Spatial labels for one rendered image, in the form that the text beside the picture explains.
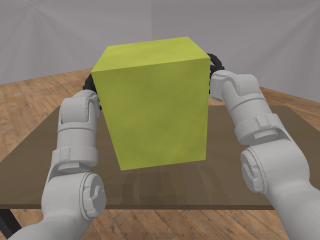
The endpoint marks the table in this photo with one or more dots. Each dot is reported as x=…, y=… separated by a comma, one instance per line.
x=216, y=183

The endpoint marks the right robot hand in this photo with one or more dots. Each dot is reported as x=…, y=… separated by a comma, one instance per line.
x=218, y=65

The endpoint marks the left robot upper arm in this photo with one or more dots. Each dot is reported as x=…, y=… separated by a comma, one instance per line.
x=69, y=205

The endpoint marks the right robot upper arm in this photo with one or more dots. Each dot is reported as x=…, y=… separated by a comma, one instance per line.
x=278, y=170

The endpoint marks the robot left forearm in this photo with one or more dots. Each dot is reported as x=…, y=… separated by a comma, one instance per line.
x=76, y=140

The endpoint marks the carton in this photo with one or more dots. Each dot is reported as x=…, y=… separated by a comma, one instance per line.
x=155, y=96

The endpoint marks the left robot hand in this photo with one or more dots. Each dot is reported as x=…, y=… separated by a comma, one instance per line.
x=89, y=85

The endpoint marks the robot right forearm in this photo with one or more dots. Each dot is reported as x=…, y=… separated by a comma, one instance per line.
x=254, y=121

